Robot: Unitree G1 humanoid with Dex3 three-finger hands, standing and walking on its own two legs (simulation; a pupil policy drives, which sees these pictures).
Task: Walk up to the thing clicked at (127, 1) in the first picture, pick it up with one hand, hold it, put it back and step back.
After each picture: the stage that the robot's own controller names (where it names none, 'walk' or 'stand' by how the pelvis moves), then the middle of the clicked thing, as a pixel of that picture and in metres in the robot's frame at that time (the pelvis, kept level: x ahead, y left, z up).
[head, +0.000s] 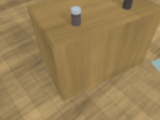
stand; out of the picture +1.18 -0.31 -0.01
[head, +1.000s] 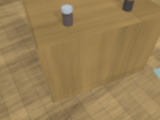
rise first; out of the picture +1.07 -0.26 +0.02
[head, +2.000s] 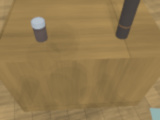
rise first; (127, 16) +0.76 -0.11 +0.01
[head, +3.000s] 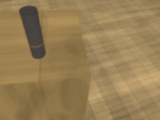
walk; (34, 35) +0.60 +0.24 +0.02
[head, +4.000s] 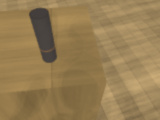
stand; (45, 38) +0.56 +0.18 +0.02
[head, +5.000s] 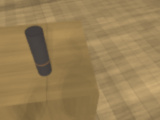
stand; (40, 53) +0.53 +0.22 -0.02
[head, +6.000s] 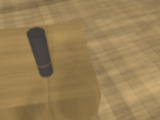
stand; (41, 54) +0.53 +0.22 -0.02
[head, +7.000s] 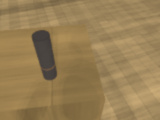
stand; (46, 57) +0.52 +0.19 -0.02
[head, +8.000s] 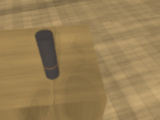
stand; (48, 57) +0.53 +0.18 -0.02
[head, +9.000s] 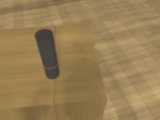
rise first; (48, 56) +0.53 +0.18 -0.02
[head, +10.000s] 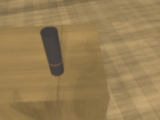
rise first; (53, 53) +0.54 +0.19 -0.01
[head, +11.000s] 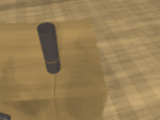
go down; (50, 50) +0.55 +0.17 +0.00
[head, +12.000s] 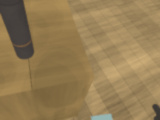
go down; (18, 30) +0.53 +0.18 +0.05
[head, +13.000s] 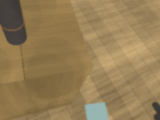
close in; (9, 11) +0.54 +0.19 +0.07
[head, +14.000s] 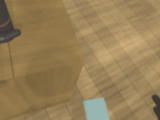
close; out of the picture +0.56 +0.19 +0.09
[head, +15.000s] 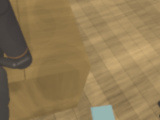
lift; (11, 40) +0.46 +0.18 +0.08
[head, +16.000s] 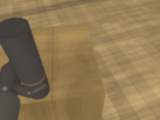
lift; (28, 65) +0.32 +0.16 +0.18
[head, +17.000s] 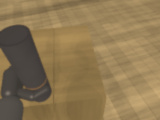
hold; (30, 70) +0.32 +0.17 +0.16
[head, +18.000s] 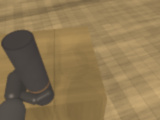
hold; (33, 73) +0.32 +0.16 +0.15
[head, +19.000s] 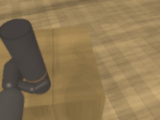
crouch; (31, 63) +0.34 +0.17 +0.17
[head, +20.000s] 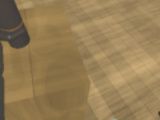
lower; (4, 11) +0.50 +0.18 +0.20
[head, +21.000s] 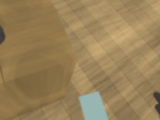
lower; out of the picture +0.54 +0.19 +0.10
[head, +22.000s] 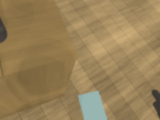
lower; out of the picture +0.54 +0.19 +0.10
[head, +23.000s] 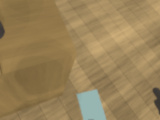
lower; out of the picture +0.55 +0.19 +0.10
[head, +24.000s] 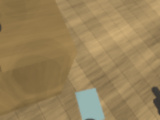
lower; out of the picture +0.56 +0.19 +0.11
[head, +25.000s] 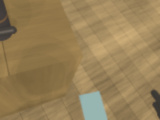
open; out of the picture +0.55 +0.18 +0.10
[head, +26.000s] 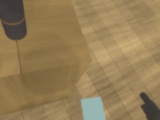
sink last; (9, 4) +0.54 +0.17 +0.08
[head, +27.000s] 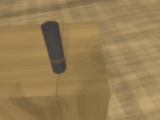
sink last; (55, 49) +0.54 +0.18 +0.03
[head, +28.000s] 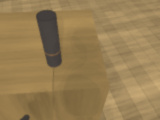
stand; (50, 42) +0.53 +0.16 +0.04
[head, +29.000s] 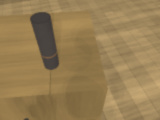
stand; (46, 44) +0.52 +0.18 +0.05
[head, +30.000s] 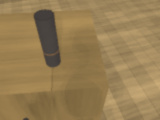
stand; (49, 41) +0.54 +0.17 +0.05
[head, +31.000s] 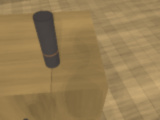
stand; (48, 42) +0.53 +0.17 +0.05
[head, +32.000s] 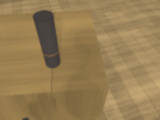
stand; (48, 42) +0.53 +0.17 +0.05
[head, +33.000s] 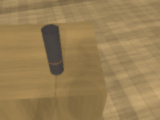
stand; (54, 52) +0.54 +0.17 +0.00
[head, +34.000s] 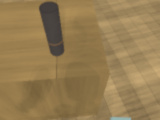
walk; (53, 32) +0.58 +0.15 +0.00
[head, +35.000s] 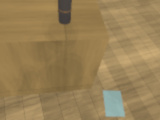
walk; (64, 1) +0.80 +0.13 +0.00
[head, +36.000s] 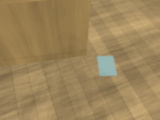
stand; out of the picture +1.12 +0.25 +0.02
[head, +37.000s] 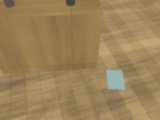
stand; out of the picture +1.17 +0.15 +0.00
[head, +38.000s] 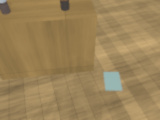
stand; out of the picture +1.18 +0.17 -0.02
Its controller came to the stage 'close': yes
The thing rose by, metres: 0.20
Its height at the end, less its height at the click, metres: +0.00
